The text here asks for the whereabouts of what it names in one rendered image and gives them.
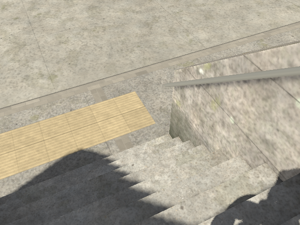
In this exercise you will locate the stairs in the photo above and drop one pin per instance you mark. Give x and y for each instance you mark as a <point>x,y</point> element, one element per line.
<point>161,182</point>

